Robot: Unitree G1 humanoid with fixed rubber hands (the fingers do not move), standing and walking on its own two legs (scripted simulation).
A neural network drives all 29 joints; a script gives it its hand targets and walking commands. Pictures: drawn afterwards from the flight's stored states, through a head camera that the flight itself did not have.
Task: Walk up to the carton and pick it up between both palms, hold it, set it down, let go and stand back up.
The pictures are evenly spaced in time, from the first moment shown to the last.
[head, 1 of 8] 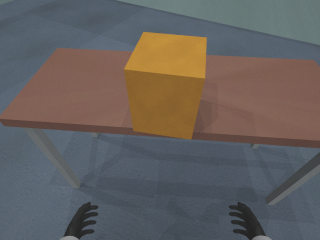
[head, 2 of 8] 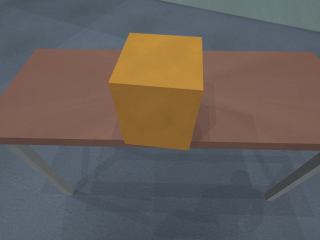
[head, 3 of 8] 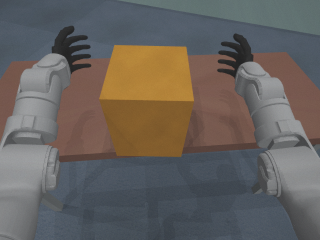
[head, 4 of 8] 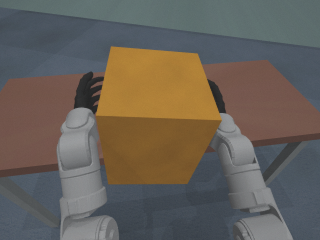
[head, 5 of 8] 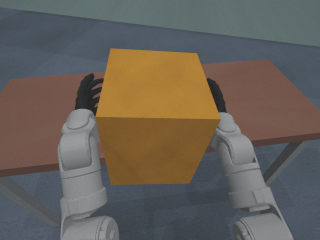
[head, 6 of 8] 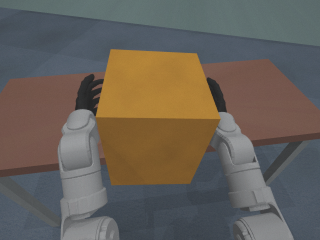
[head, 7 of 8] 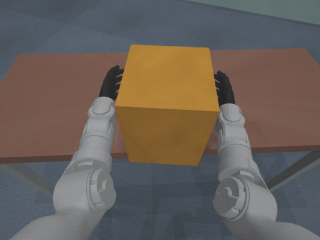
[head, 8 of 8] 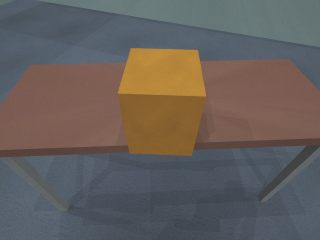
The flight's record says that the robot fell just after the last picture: no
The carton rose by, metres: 0.09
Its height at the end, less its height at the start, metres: +0.00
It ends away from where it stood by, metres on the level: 0.03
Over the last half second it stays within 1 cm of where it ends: yes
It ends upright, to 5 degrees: yes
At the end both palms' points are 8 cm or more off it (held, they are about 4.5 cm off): yes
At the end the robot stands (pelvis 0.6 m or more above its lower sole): yes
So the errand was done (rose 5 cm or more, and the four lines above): yes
